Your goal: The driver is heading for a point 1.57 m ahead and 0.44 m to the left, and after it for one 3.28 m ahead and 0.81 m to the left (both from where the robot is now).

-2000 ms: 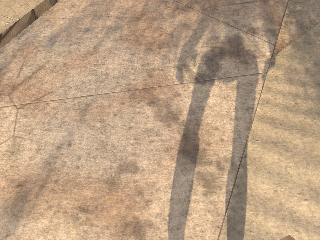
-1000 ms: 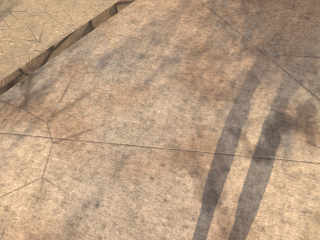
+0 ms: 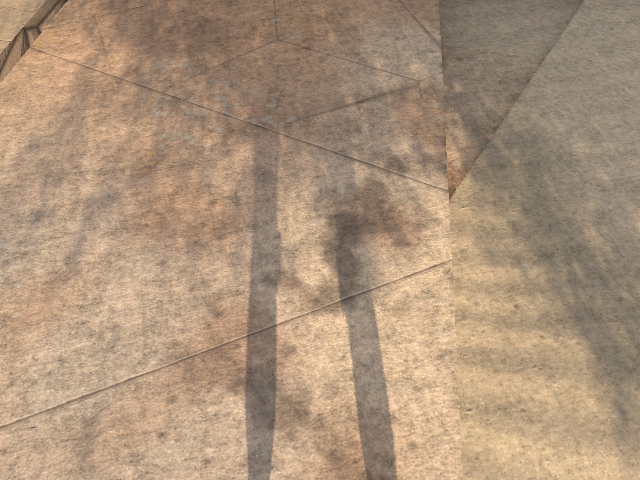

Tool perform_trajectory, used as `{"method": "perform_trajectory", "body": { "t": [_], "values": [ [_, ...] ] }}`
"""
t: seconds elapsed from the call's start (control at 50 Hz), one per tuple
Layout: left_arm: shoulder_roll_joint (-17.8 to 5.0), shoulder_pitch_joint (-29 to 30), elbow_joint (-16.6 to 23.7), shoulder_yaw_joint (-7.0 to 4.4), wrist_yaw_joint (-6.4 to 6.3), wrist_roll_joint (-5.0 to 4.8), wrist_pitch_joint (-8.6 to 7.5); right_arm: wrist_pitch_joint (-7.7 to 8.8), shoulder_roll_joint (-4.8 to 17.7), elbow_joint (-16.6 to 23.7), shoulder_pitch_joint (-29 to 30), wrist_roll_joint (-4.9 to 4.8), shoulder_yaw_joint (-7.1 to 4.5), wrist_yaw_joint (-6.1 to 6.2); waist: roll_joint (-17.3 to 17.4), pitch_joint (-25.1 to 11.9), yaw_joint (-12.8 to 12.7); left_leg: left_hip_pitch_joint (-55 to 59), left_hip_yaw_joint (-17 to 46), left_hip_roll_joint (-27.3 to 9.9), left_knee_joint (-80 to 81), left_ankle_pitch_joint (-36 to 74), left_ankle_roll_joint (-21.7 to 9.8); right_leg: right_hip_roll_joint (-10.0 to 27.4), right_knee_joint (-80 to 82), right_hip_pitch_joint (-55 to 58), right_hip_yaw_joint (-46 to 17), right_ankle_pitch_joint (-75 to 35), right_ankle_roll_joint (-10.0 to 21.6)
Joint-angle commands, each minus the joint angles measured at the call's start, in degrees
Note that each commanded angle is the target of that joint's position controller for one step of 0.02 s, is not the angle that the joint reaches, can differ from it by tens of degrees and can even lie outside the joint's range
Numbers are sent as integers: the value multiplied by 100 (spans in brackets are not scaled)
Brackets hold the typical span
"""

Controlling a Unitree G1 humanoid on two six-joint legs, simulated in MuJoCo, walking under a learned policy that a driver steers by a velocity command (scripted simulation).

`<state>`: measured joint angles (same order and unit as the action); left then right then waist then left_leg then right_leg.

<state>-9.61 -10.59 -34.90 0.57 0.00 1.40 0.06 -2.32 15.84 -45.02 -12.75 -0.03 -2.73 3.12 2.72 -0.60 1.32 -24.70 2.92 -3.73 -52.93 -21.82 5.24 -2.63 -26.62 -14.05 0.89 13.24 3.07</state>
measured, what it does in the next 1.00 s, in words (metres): walks backwards: left foot, then right foot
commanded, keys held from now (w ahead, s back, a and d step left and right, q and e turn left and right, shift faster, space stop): s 0.38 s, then no key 0.62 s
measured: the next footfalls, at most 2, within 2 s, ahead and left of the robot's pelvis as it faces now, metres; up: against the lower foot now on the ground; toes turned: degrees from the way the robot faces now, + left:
left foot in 0.22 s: -0.02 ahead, +0.14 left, +0.00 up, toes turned +0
right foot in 0.64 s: -0.15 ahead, -0.08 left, +0.00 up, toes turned -1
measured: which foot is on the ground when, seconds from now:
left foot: up 0.00-0.20, down 0.22-0.64, up 0.66-0.94, down 0.96-1.00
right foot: down 0.00-0.24, up 0.26-0.62, down 0.64-1.00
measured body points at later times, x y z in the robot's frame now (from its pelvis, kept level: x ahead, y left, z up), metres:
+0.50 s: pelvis -0.11 +0.03 +0.00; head -0.07 +0.06 +0.45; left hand +0.02 +0.31 -0.12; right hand +0.05 -0.22 -0.10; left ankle -0.06 +0.14 -0.74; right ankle -0.18 -0.09 -0.64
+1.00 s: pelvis -0.18 +0.01 +0.00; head -0.18 +0.01 +0.45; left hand -0.06 +0.23 -0.13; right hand -0.14 -0.25 -0.15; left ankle -0.20 +0.18 -0.74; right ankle -0.19 -0.08 -0.74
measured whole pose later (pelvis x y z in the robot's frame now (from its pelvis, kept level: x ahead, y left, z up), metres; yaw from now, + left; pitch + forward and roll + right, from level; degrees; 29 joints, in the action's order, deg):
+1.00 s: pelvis -0.18 +0.01 +0.00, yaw +0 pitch -1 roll -1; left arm -8.1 -13.2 -45.6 1.0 -1.1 -0.4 -0.8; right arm -1.8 13.7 -54.7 -15.6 0.0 -1.7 3.9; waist 2.3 0.2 1.2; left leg -10.2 6.0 -4.3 -27.6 -17.1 4.8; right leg -3.7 -25.8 -9.7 2.3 15.4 3.0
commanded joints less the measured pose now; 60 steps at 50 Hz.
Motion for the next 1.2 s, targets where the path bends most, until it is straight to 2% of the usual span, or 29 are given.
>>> {"method": "perform_trajectory", "body": {
  "t": [0.02, 0.12, 0.2, 0.22, 0.24, 0.26, 0.28, 0.3, 0.32, 0.34, 0.38, 0.46, 0.54, 0.56, 0.62, 0.64, 0.66, 0.68, 0.7, 0.74, 0.76, 0.8, 0.88, 0.92, 0.96, 0.98, 1.0, 1.04, 1.2],
  "values": [
    [-729, 377, 355, -222, -35, -12, -81, 75, 149, 326, 276, -13, 18, 20, -975, -175, -86, 251, -10, -1, 509, -127, 108, 1294, 659, 188, -1019, -2486, 960],
    [-1102, 83, 171, -381, -170, -161, 132, 89, 289, 244, 232, -73, 34, 51, -1086, -397, -269, 147, -151, 155, 1071, -544, 63, 1709, 180, 855, -1605, -3898, 1294],
    [-1223, 277, 172, -471, -314, -277, 320, 122, 252, 120, -19, -32, 53, -36, -964, -578, -76, 710, -354, 314, 2299, 852, -326, 1532, -87, 732, -1499, -3883, 979],
    [-1218, 143, 158, -499, -328, -302, 319, 128, 422, 162, 36, 27, 25, -64, -711, -632, -148, 1028, -174, 183, 2494, 2114, -517, 1270, -244, 480, -1287, -3203, 697],
    [-1031, 76, 217, -475, -325, -211, 290, 110, 735, 212, 32, 101, -55, -49, 35, -747, -280, 1475, 227, -232, 2356, 3669, -854, 756, -750, -72, -760, -2167, 370],
    [-832, 310, 282, -436, -336, -142, 290, 33, 896, 234, 36, 60, -116, -4, 1068, -637, -67, 1472, 870, -847, 2806, 4313, -1641, -44, -1471, -778, -32, -351, -63],
    [-837, 538, 303, -453, -335, -84, 309, 3, 895, 371, 92, 215, -92, 22, 1505, -490, 201, 1299, 1711, -1746, 3291, 4903, -2439, -438, -2905, -1373, 76, 1997, -322],
    [-953, 548, 173, -535, -320, -142, 337, 20, 653, 447, 131, 350, -14, 57, 863, -486, 316, 1142, 1676, -1793, 3278, 5012, -2630, -515, -4389, -1487, -709, 2598, -427],
    [-929, 167, -42, -567, -312, -235, 411, 44, 572, 546, 541, 287, 5, 70, 436, -377, 13, 1067, 1211, -1473, 3063, 4978, -2368, -609, -5129, -1580, -1008, 2439, -526],
    [-929, -179, -193, -574, -345, -227, 472, 76, 586, 637, 870, 149, -5, 61, 343, -289, -202, 1093, 975, -1288, 2943, 4914, -2155, -624, -5475, -1665, -1123, 2151, -648],
    [-992, -247, -207, -570, -414, -161, 485, 62, 458, 727, 1016, 0, 41, 79, 160, -343, -274, 1255, 840, -1158, 2878, 4568, -2051, -690, -5737, -1689, -1065, 1672, -831],
    [-882, 126, 49, -405, -430, -273, 468, -32, 266, 777, 643, -21, 94, 227, 472, -438, 36, 2011, 1046, -1074, 3193, 2080, -1990, -414, -4301, -1826, -728, 1271, -880],
    [-725, -45, 84, -303, -307, -257, 391, -94, 483, 732, 531, -51, -8, 269, 938, -337, 148, 1572, 1179, -904, 3403, 729, -1808, 23, -1992, -819, -58, 1715, -680],
    [-810, -247, -4, -327, -250, -245, 372, -114, 601, 681, 369, -86, -65, 264, 1019, -302, 199, 1441, 1248, -899, 3472, 521, -1789, 0, -1487, -555, 67, 1599, -584],
    [-768, -952, -407, -345, -104, -129, 370, -91, 590, 470, 129, -226, -103, 233, 613, 29, -20, 499, 1025, -609, 3348, -268, -1431, -179, 458, 508, 411, 413, -82],
    [-771, -1180, -475, -333, -60, -67, 341, -43, 390, 372, 22, -112, -79, 180, 3, -96, -47, -255, 665, -301, 2645, -548, -1151, 231, 444, 1203, -235, 332, 99],
    [-1057, -1327, -372, -356, -66, 45, 287, 65, -51, 586, 356, -23, 20, 119, -1364, -217, -166, -945, -70, 378, 1468, -946, -731, 1752, 870, 941, -1981, 293, 712],
    [-1224, -1025, -236, -388, -46, 230, 150, 159, 415, 716, 1008, -53, -120, 126, -1315, 329, -517, -793, 392, 481, 459, -1234, -541, 2630, 1638, -545, -2973, 755, 1498],
    [-1046, -444, -166, -308, -87, 305, -13, 165, 554, 615, 1014, -134, -219, 134, -1020, 634, -178, -699, 840, 510, -326, -825, -530, 2322, 1728, -749, -2652, 935, 1461],
    [-614, 315, -109, -162, -126, 78, -261, 43, 395, 101, 321, -25, -233, 166, -918, 507, 218, -671, 1136, 503, -662, 3, -380, 1597, 1519, -327, -1743, 559, 822],
    [-428, 322, -198, -93, -120, -24, -301, 2, 365, -116, 31, 12, -243, 171, -840, 429, 256, -503, 1158, 478, -728, 204, -237, 1458, 1401, -169, -1452, 2, 701],
    [-283, 15, -430, -26, -111, -85, -299, -16, 244, -355, -245, -32, -212, 124, -835, 226, 220, -111, 917, 370, -572, 341, 35, 1288, 1293, 112, -1095, -581, 692],
    [-580, -345, -682, -110, -207, -98, -157, 54, 2, -354, 336, -53, 8, 59, -917, 353, -220, 379, 251, 28, 1253, 186, 241, 1165, 1174, 466, -1081, -523, 613],
    [-723, -468, -775, -169, -211, -133, -90, 117, 147, -430, 257, -71, 27, 71, -964, 452, -277, 628, 55, 98, 2174, 133, 190, 1182, 1065, 553, -1228, -465, 623],
    [-851, -689, -916, -232, -161, -236, -101, 149, 352, -632, -112, 32, 25, 93, -743, 484, -208, 1232, 144, 34, 3133, 1378, 22, 1025, 946, 443, -1168, -652, 421],
    [-864, -772, -927, -250, -116, -208, -149, 140, 547, -717, -328, 64, -1, 110, -532, 354, -253, 1541, 286, -69, 3027, 2228, -81, 882, 874, 358, -1074, -782, 332],
    [-880, -815, -894, -286, -74, -183, -168, 136, 709, -858, -445, 9, -40, 127, -138, 282, -364, 1565, 214, 6, 2836, 2233, -234, 672, 961, 334, -897, -915, 262],
    [-719, -332, -846, -256, -113, -179, -135, 178, 358, -1015, -462, -12, 25, 106, -31, 132, -159, 1273, 261, 73, 3129, 1767, -357, 507, 787, 712, -521, -724, 135],
    [-723, -443, -1207, -290, -189, -136, -33, 250, 258, -1274, -329, -7, 59, 136, -191, 279, -145, 1320, 173, 208, 3339, 1450, -458, 357, 766, 482, -262, -168, -97]
  ]
}}
Velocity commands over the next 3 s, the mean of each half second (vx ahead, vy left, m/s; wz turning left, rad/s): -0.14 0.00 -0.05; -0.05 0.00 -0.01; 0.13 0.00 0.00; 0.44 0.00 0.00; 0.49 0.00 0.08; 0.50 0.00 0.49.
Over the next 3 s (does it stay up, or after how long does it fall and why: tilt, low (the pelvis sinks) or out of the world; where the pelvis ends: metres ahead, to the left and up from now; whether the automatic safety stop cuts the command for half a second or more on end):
stays up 0.67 0.07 -0.01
